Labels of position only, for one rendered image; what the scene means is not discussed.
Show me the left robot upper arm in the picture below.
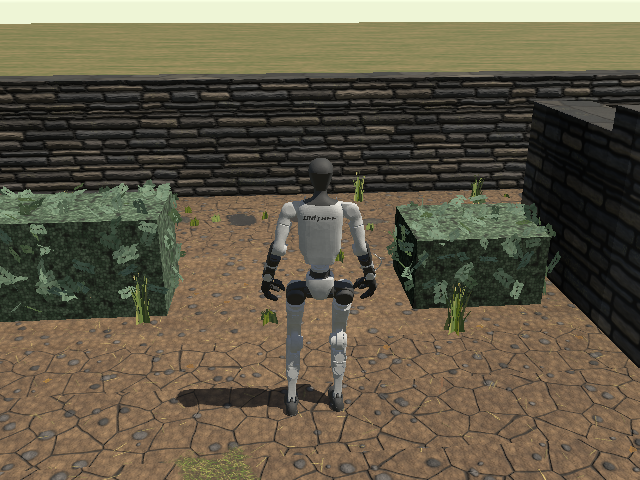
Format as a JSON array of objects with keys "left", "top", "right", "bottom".
[{"left": 271, "top": 201, "right": 300, "bottom": 257}]

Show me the robot right foot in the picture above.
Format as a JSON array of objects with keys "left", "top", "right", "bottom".
[{"left": 328, "top": 385, "right": 344, "bottom": 412}]

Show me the robot right forearm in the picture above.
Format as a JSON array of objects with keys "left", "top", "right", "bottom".
[{"left": 357, "top": 241, "right": 376, "bottom": 280}]

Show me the right robot upper arm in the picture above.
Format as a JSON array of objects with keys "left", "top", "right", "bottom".
[{"left": 341, "top": 201, "right": 368, "bottom": 256}]

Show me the robot right thigh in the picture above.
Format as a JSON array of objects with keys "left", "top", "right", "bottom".
[{"left": 329, "top": 279, "right": 354, "bottom": 350}]

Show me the right robot hand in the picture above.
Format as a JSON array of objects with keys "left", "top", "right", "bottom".
[{"left": 353, "top": 276, "right": 377, "bottom": 299}]

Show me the left robot hand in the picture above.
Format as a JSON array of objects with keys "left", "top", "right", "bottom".
[{"left": 261, "top": 278, "right": 285, "bottom": 301}]

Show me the robot left forearm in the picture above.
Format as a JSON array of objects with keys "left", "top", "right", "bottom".
[{"left": 262, "top": 241, "right": 281, "bottom": 282}]

